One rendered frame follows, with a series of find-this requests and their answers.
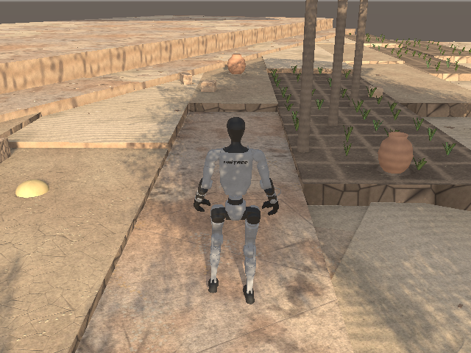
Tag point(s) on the robot right shin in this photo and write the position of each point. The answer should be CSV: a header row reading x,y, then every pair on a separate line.
x,y
250,266

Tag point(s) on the left robot upper arm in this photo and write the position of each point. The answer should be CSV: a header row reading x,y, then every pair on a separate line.
x,y
212,156

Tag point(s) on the left robot forearm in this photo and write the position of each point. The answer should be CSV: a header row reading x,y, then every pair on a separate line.
x,y
201,192

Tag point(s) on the right robot upper arm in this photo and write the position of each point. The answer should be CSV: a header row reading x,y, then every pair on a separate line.
x,y
263,169

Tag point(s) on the robot right hand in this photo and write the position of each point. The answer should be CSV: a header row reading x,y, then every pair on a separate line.
x,y
275,207

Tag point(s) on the robot left hand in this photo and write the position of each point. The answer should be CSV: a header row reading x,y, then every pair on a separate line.
x,y
198,208

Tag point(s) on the left robot foot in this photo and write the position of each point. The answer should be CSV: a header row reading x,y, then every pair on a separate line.
x,y
213,286

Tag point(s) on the right robot forearm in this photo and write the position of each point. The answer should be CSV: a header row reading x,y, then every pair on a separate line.
x,y
270,193

